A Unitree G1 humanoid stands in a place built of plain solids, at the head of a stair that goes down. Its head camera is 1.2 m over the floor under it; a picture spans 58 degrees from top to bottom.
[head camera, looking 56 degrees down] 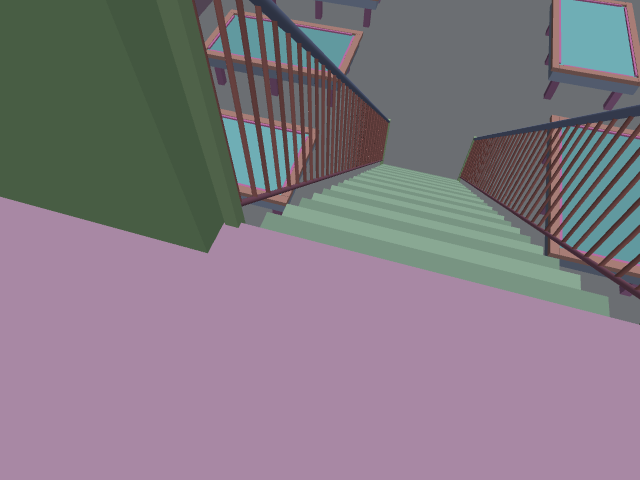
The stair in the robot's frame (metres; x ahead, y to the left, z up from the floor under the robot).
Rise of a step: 0.19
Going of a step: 0.20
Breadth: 1.30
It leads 17 degrees to the right of straight ahead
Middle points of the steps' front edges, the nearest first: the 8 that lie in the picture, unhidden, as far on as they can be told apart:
0.69 -0.35 0.00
0.89 -0.41 -0.19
1.08 -0.47 -0.38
1.27 -0.53 -0.57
1.47 -0.59 -0.75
1.66 -0.65 -0.94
1.86 -0.70 -1.13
2.05 -0.76 -1.32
